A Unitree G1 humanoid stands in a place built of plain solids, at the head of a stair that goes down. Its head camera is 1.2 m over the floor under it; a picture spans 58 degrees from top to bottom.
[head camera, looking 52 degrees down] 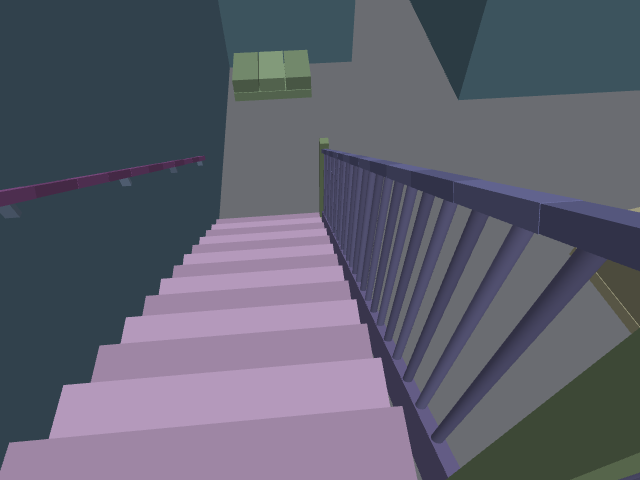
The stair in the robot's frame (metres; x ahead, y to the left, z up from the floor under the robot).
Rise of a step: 0.20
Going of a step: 0.25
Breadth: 1.20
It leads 5 degrees to the left of straight ahead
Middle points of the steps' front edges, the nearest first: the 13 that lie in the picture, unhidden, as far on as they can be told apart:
0.37 0.34 -0.20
0.62 0.36 -0.40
0.87 0.38 -0.60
1.11 0.40 -0.80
1.36 0.43 -1.00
1.60 0.45 -1.20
1.85 0.47 -1.40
2.10 0.49 -1.60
2.34 0.51 -1.80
2.59 0.54 -2.00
2.83 0.56 -2.20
3.08 0.58 -2.40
3.33 0.60 -2.60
